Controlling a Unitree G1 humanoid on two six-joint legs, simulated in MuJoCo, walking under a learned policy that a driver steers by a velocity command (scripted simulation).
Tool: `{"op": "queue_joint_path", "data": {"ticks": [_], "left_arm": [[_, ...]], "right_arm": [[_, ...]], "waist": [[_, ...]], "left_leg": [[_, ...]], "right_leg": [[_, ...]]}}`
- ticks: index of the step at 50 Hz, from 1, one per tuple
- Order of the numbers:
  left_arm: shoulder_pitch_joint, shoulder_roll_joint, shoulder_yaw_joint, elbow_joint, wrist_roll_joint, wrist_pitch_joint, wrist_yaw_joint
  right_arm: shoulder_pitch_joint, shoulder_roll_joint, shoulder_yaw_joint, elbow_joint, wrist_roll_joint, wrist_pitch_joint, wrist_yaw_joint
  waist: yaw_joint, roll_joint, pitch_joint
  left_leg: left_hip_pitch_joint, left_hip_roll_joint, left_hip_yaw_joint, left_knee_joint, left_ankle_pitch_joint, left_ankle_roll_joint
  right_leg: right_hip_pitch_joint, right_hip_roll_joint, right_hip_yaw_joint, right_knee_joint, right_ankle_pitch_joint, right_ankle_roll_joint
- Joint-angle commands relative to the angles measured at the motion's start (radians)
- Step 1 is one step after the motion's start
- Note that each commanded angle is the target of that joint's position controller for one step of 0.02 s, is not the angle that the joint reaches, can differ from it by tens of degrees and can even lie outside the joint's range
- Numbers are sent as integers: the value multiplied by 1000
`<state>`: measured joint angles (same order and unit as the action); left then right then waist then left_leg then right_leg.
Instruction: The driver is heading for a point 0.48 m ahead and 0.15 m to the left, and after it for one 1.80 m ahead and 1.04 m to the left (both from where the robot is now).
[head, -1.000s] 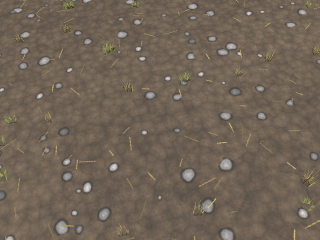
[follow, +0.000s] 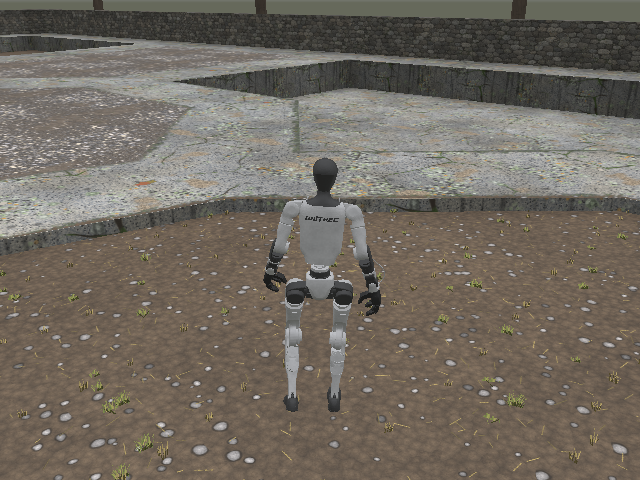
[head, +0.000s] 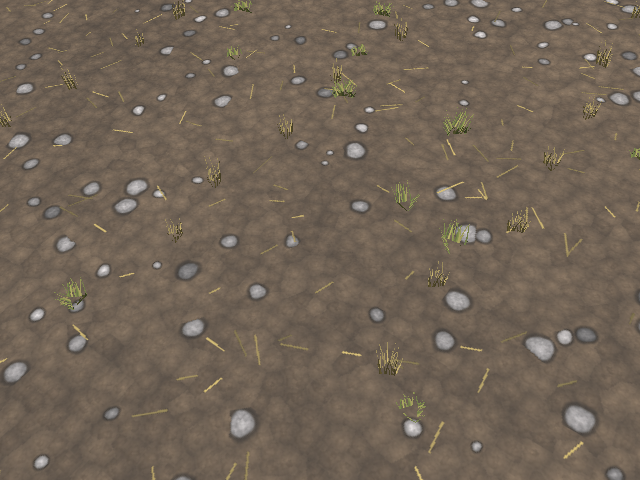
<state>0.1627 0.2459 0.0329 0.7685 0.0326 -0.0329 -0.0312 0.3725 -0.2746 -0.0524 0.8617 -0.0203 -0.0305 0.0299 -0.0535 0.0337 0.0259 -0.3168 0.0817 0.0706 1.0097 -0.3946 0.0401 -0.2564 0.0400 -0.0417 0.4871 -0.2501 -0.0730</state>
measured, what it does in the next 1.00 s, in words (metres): walks ahead, turning left: left foot, then right foot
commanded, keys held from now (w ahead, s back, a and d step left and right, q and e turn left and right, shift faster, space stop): w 0.18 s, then w+q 0.34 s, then q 0.48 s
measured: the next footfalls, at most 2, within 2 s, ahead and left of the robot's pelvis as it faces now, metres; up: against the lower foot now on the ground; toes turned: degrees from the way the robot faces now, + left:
left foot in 0.44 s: +0.38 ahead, +0.07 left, +0.00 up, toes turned +7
right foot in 0.96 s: +0.62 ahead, -0.03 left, +0.00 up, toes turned +27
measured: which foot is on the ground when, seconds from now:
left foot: up 0.00-0.42, down 0.44-0.96, up 0.98-1.00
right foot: down 0.00-0.42, up 0.44-0.94, down 0.96-1.00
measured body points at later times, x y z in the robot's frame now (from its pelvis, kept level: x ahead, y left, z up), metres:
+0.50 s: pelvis +0.26 +0.01 -0.02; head +0.30 +0.02 +0.43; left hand +0.24 +0.27 -0.16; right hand +0.43 -0.23 -0.14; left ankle +0.34 +0.07 -0.74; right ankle +0.06 -0.08 -0.65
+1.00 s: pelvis +0.46 +0.01 -0.01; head +0.50 +0.02 +0.43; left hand +0.54 +0.32 -0.10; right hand +0.62 -0.25 -0.14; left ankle +0.34 +0.06 -0.71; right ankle +0.58 -0.05 -0.74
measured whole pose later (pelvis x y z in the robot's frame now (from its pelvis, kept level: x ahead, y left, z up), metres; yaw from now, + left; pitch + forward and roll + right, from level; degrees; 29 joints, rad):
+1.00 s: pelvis +0.46 +0.01 -0.01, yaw +25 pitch +1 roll +1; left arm 0.09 0.28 -0.01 0.72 0.01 -0.04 0.03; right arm 0.32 -0.32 -0.08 0.80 0.00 0.02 -0.02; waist -0.07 0.01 0.07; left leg -0.21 -0.19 -0.20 0.78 -0.49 0.06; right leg -0.41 0.04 0.03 0.55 -0.14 -0.03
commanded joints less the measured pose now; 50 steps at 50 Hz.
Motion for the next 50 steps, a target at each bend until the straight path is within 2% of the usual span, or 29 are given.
{"op": "queue_joint_path", "data": {"ticks": [1,4,6,9,12,14,16,18,19,20,21,22,23,24,25,26,27,28,30,33,37,39,42,45,46,47,48,49,50], "left_arm": [[102,127,28,-4,-14,-22,19],[148,130,26,29,-27,-45,19],[192,130,27,55,-32,-50,20],[248,114,20,89,-28,-51,23],[265,112,15,112,-18,-56,26],[293,111,11,136,-13,-59,33],[299,115,8,154,-9,-60,43],[276,134,9,160,-4,-62,54],[269,149,11,163,0,-59,60],[259,166,16,163,9,-51,65],[241,183,21,156,6,-42,65],[228,174,15,128,0,-45,63],[311,66,-3,88,-15,-53,39],[222,136,10,71,1,-63,37],[159,142,9,38,-8,-76,31],[133,142,7,32,-9,-84,29],[121,131,7,31,-4,-75,32],[137,122,4,25,7,-54,34],[158,92,-1,19,12,-19,36],[106,81,-4,-12,7,2,38],[-18,93,-5,-62,-2,16,39],[-72,103,-7,-82,-7,19,40],[-126,120,-10,-103,-14,13,46],[-84,144,-9,-99,-21,-3,54],[-38,153,-7,-88,-23,-9,58],[30,160,-4,-74,-16,-19,66],[116,207,8,-66,-4,-31,78],[92,297,24,-93,-12,-16,85],[122,238,21,-84,-36,6,76]], "right_arm": [[-26,-102,-19,-66,-9,-14,12],[-32,-79,-18,-55,-17,6,19],[-103,-66,-15,-74,-19,11,21],[-220,-57,-10,-112,-17,11,20],[-295,-33,6,-130,-7,5,23],[-353,-25,14,-149,-4,2,26],[-374,-26,18,-161,-4,-1,25],[-328,-40,14,-149,-5,-4,16],[-270,-53,8,-130,-7,-6,10],[-159,-74,-1,-96,-8,-10,5],[-20,-95,-14,-52,-14,-18,1],[120,-161,-38,-20,-30,-19,-11],[106,-270,-68,-28,-32,-11,-18],[58,-234,-65,-26,22,-6,-8],[-22,-202,-59,-43,23,-3,-10],[-56,-147,-47,-45,17,-4,-9],[-82,-122,-39,-46,15,-9,-14],[-92,-102,-31,-42,18,-14,-18],[-75,-121,-32,-37,22,-33,-16],[-49,-155,-40,-37,19,-29,-17],[7,-152,-43,-41,25,1,-31],[36,-157,-46,-43,22,15,-42],[51,-163,-52,-55,10,33,-52],[3,-176,-59,-84,-1,42,-56],[-36,-180,-60,-98,1,41,-54],[-83,-182,-60,-112,11,35,-50],[-98,-148,-48,-141,29,25,-44],[33,-67,-33,-161,45,25,-48],[95,-149,-47,-126,6,45,-59]], "waist": [[49,-139,-1],[31,-109,-3],[44,-99,28],[66,-93,63],[81,-96,78],[97,-91,100],[92,-86,104],[61,-105,58],[35,-122,15],[-11,-134,-48],[-73,-124,-119],[-130,-54,-204],[-31,197,-270],[-43,70,-272],[-11,27,-122],[14,-57,-51],[47,-84,9],[76,-79,12],[97,-59,-14],[90,-17,-43],[34,37,-77],[7,46,-77],[-16,52,-61],[10,67,-51],[38,75,-52],[87,66,-60],[118,-26,-136],[39,-275,-237],[35,-235,-291]], "left_leg": [[-308,48,-61,56,112,5],[-311,31,-45,61,176,-19],[-376,34,-41,33,225,-35],[-444,28,-30,-60,290,-48],[-406,-4,-12,-199,360,-27],[-376,-29,1,-285,379,0],[-332,-58,15,-360,368,36],[-220,-115,56,-396,310,78],[-157,-145,71,-397,262,98],[-58,-173,70,-415,218,119],[114,-187,54,-491,237,144],[352,-50,-133,-522,166,200],[627,236,-684,-578,190,381],[606,239,-834,-697,168,393],[465,224,-682,-727,182,362],[342,190,-593,-756,269,328],[233,148,-510,-760,453,299],[161,114,-434,-760,633,283],[109,79,-338,-737,918,270],[99,17,-269,-703,1064,223],[171,-22,-286,-644,1040,127],[230,-9,-332,-620,1003,112],[302,14,-404,-569,990,123],[298,14,-477,-502,959,118],[263,-7,-493,-475,915,99],[207,-49,-491,-411,870,67],[113,-96,-442,-247,691,24],[-87,-272,-254,5,-105,-20],[-134,-253,-175,159,-330,-24]], "right_leg": [[252,-238,289,-306,175,-96],[238,-216,216,-323,377,-107],[244,-217,195,-346,405,-116],[268,-211,169,-359,461,-119],[282,-202,88,-366,540,-95],[302,-218,53,-381,581,-82],[348,-237,18,-363,684,-66],[390,-244,-23,-259,988,-43],[418,-248,-38,-158,1139,-33],[430,-250,-49,0,1212,-27],[367,-237,-70,209,1131,-22],[165,-198,-94,499,820,-13],[-276,34,-75,907,-126,38],[-398,25,117,991,-202,21],[-442,-38,133,939,-109,17],[-412,-76,116,863,-60,20],[-365,-94,109,807,-59,35],[-302,-103,105,766,-71,57],[-244,-99,84,689,-90,94],[-254,-80,47,555,-8,126],[-294,-60,44,415,113,133],[-328,-55,59,364,131,130],[-355,-35,83,286,86,120],[-255,-11,113,153,24,88],[-164,0,115,68,28,73],[-29,-2,118,-65,123,54],[178,-153,230,-122,331,10],[383,-459,532,-86,834,-129],[334,-525,628,-64,923,-225]]}}
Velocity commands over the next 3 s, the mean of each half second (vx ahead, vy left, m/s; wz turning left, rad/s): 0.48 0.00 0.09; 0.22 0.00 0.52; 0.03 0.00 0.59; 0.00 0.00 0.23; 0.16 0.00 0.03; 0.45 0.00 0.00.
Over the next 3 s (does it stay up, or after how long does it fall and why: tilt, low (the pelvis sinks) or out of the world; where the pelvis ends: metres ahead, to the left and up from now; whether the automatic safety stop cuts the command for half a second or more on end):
stays up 0.67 0.24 -0.01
